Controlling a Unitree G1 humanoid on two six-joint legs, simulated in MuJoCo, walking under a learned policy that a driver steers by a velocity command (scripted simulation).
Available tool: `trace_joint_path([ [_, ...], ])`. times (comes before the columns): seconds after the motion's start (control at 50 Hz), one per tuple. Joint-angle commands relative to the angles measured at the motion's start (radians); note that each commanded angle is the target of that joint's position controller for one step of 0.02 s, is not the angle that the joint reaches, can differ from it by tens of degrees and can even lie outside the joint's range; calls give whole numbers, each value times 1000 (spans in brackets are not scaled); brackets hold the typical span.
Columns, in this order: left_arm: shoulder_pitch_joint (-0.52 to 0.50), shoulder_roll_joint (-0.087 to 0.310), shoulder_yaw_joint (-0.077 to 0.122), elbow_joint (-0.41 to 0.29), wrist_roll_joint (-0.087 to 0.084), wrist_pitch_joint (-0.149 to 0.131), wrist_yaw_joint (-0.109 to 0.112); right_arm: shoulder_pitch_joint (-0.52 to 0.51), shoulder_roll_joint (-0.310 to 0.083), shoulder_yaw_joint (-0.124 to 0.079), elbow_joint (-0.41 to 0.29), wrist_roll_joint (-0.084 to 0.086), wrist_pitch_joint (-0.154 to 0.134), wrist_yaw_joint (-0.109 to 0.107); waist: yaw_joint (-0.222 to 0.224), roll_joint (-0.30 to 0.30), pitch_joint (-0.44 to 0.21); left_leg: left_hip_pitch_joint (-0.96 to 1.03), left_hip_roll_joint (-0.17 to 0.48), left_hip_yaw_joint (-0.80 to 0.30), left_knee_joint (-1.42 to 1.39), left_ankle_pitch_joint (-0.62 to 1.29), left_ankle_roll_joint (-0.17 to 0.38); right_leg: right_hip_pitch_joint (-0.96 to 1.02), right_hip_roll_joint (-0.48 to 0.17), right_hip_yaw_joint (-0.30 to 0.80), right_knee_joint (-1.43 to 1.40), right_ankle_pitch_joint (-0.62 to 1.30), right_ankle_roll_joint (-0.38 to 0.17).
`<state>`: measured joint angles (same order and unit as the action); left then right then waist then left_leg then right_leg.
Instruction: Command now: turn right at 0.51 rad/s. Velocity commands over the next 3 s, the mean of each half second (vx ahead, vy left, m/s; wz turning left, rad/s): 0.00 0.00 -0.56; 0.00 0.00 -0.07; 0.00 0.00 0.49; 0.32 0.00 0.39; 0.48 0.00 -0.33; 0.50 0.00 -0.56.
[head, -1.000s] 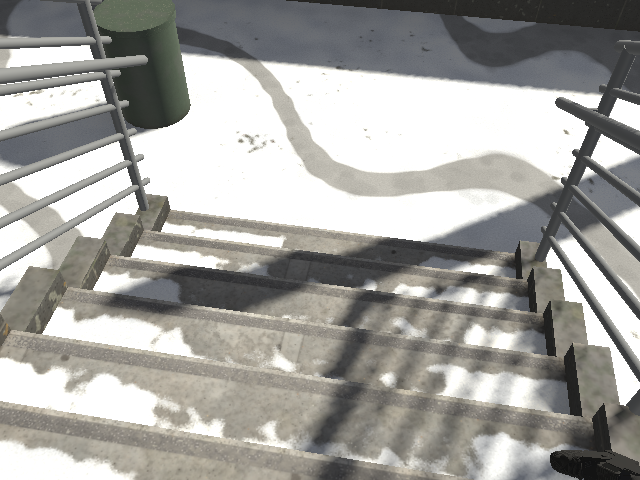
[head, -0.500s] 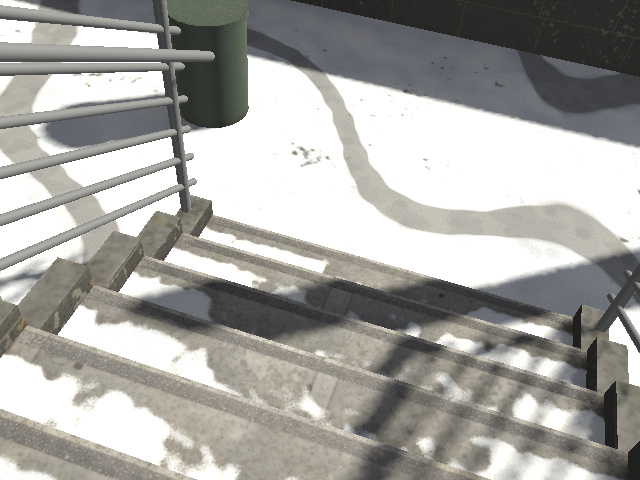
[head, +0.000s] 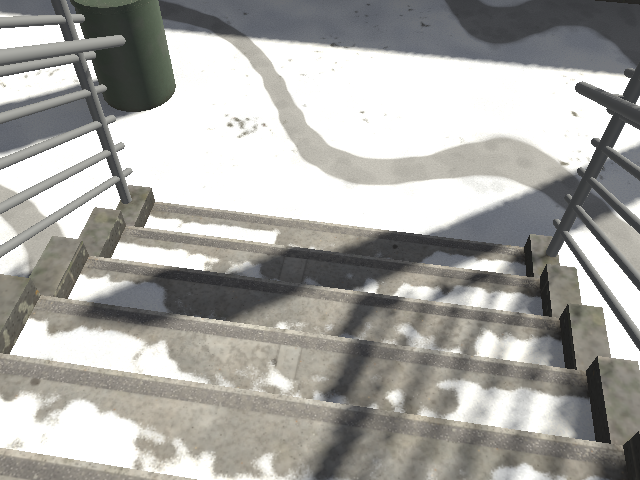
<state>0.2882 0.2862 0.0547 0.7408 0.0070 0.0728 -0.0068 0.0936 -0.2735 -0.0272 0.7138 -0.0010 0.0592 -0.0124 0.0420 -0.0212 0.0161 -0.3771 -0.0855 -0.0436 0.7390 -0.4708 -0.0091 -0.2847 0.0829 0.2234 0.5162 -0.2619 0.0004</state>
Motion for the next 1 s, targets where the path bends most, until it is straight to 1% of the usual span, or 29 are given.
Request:
trace_joint_path([
  [0.02, -67, 160, 46, -104, -8, 1, -5, 60, -29, 0, -69, 3, -14, -4, -50, -127, -108, 86, -19, 24, -146, 54, 0, 65, -182, 255, -92, 441, -174],
  [0.04, -100, 160, 47, -122, -17, 3, -4, 122, -28, 1, -53, -4, -18, -10, -80, -109, -102, 187, -6, 36, -261, 136, 9, -3, -163, 245, -65, 343, -150],
  [0.06, -98, 135, 42, -131, -24, 2, -1, 174, -58, -10, -41, -16, -25, -19, -89, -49, -99, 345, 57, -15, -343, 195, 24, -140, -120, 212, 7, 141, -111],
  [0.08, -64, 52, 27, -155, -33, -1, -1, 215, -165, -34, -47, -28, -28, -25, -82, 216, -103, 502, 304, -315, -452, 187, 92, -367, 24, 62, 239, -215, -55],
  [0.1, -78, 101, 36, -168, -10, 1, 10, 249, -225, -46, -41, -16, -28, -16, -101, 277, -63, 413, 456, -494, -472, 376, 169, -462, 105, -22, 403, -426, -47],
  [0.12, -82, 146, 48, -154, 11, -1, 13, 247, -178, -34, -38, -11, -36, -13, -67, 166, -30, 359, 472, -454, -446, 464, 206, -462, 25, -31, 532, -372, -41],
  [0.14, -76, 139, 50, -128, 17, 0, 10, 192, -118, -19, -52, -12, -42, -10, -40, 96, -12, 292, 424, -366, -426, 513, 219, -435, 3, -40, 610, -292, -33],
  [0.16, -65, 123, 47, -111, 17, 5, 4, 136, -94, -11, -68, -19, -44, -13, -11, 85, -7, 244, 370, -263, -413, 597, 224, -411, -1, -70, 687, -220, -20],
  [0.2, -37, 115, 45, -90, 16, 17, -7, 114, -83, -11, -83, -22, -46, -20, 3, 122, -57, 209, 320, -134, -374, 789, 238, -376, -1, -122, 823, -142, 5],
  [0.3, -150, 87, 31, -120, 9, 40, -20, 234, -89, -15, -65, -23, -39, -22, -61, 141, -24, 231, 305, -70, -393, 473, 227, -455, -20, -160, 684, -68, 38],
  [0.36, -207, 57, 13, -143, 15, 38, -20, 229, -113, -19, -70, -31, -35, -24, -71, 147, -27, 202, 339, -68, -409, 327, 236, -413, -37, -200, 615, -62, 33],
  [0.46, -272, 36, -6, -187, -1, 24, -30, 235, -134, -27, -72, -44, -28, -21, -93, 169, -22, 144, 380, -29, -393, 210, 245, -279, -45, -278, 446, -168, -9],
  [0.52, -209, 30, -10, -166, -21, -1, -28, 214, -139, -32, -75, -35, -12, -21, -82, 160, -32, 114, 369, -12, -340, 153, 220, -105, -25, -308, 210, -196, -52],
  [0.54, -122, 15, -14, -135, -22, -10, -28, 181, -148, -35, -77, -21, -6, -17, -31, 135, -45, 51, 342, 21, -265, 166, 191, 40, -5, -323, 79, -90, -64],
  [0.56, -48, 32, -10, -107, -19, -22, -21, 212, -139, -37, -65, -19, -3, -11, -6, 51, -67, -52, 311, 76, -146, 119, 140, 215, -13, -258, -42, -40, -69],
  [0.58, 23, 95, 5, -119, -18, -42, -19, 210, -86, -25, -96, -28, -3, 8, 17, -162, -98, -267, 228, 165, 179, -157, 51, 384, -281, 145, -191, -132, -114],
  [0.6, 65, 215, 24, -133, -2, -41, -18, 88, -49, -9, -185, -29, 1, 13, 54, -236, -46, -550, 74, 88, 280, -276, -4, 357, -513, 486, -222, 182, -272],
  [0.62, 81, 161, 13, -110, 8, -41, -5, 32, -91, -15, -185, -32, -4, 12, 72, -107, -33, -518, 107, -41, 327, -186, -22, 313, -479, 418, -199, 254, -314],
  [0.64, 7, 114, -2, -110, 7, -40, 8, 74, -78, -12, -171, -21, -3, 14, 3, -125, -27, -488, 109, -35, 363, -106, -33, 260, -432, 304, -176, 272, -307],
  [0.68, -108, 48, -20, -130, 7, -45, 19, 148, -78, -8, -107, -42, 4, 7, -64, -112, -53, -323, 92, 1, 439, 51, -55, 104, -301, 97, -154, 367, -246],
  [0.7, -131, 26, -27, -134, 4, -45, 18, 182, -82, -9, -83, -48, 12, 11, -81, -107, -74, -249, 77, 7, 473, 90, -64, 36, -265, 35, -148, 422, -233],
  [0.76, -114, -14, -44, -108, 4, -50, 15, 222, -35, 9, -33, -25, 25, 32, -94, -69, -72, -116, 52, -23, 359, 155, -64, -61, -216, -80, -176, 210, -168],
  [0.78, -138, 1, -45, -115, 9, -54, 15, 231, -21, 13, -9, -19, 21, 40, -95, -69, -83, 5, 32, 12, 355, 254, -57, -143, -207, -130, -182, 131, -155],
  [0.84, -155, 28, -44, -137, 9, -55, 21, 105, -36, 17, -44, -29, 13, 44, -53, -126, 14, 64, 24, 72, 205, 204, -19, -213, -231, -117, -202, -69, -165],
  [0.86, -118, 37, -42, -131, 12, -42, 27, 62, -45, 18, -70, -18, 13, 43, -28, -141, 60, -31, 44, 36, 37, 50, -1, -102, -259, -61, -202, -32, -184],
  [0.9, -68, 81, -29, -122, 12, -33, 31, 78, -55, 17, -71, -13, 10, 41, -8, -125, 13, 12, 33, 74, -36, 8, 20, -1, -300, -17, -132, 175, -210],
  [0.96, -53, 106, -13, -104, 0, -40, 36, 154, -40, 23, -70, -15, -20, 38, -55, -72, -56, 160, 61, 17, -244, 218, 52, 20, -285, -65, 21, 462, -165],
  [0.98, -49, 85, -12, -121, -2, -44, 37, 178, -98, 11, -82, -28, -35, 33, -35, 50, -104, 236, 168, -134, -229, 445, 74, -26, -219, -135, 159, 333, -119],
  [1.0, -120, 57, -17, -166, -2, -43, 34, 162, -168, -16, -87, -10, -34, 31, -47, 208, -90, 264, 262, -345, -230, 690, 175, -193, -92, -245, 211, 5, -46],
])
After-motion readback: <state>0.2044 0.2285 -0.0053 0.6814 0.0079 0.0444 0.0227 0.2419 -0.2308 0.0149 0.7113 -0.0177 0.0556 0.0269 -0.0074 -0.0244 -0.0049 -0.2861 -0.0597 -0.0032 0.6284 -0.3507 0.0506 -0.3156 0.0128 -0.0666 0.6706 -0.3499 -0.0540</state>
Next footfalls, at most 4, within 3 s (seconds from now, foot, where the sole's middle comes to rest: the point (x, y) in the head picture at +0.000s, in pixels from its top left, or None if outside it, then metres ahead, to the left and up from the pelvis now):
0.06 left None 0.04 0.08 -0.77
0.58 right None -0.01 -0.10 -0.77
0.96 left None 0.04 0.08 -0.77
1.38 right None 0.03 -0.11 -0.77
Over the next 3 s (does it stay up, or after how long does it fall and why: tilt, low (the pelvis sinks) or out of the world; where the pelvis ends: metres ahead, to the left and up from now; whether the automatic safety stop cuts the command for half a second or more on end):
stays up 0.57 0.09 -0.33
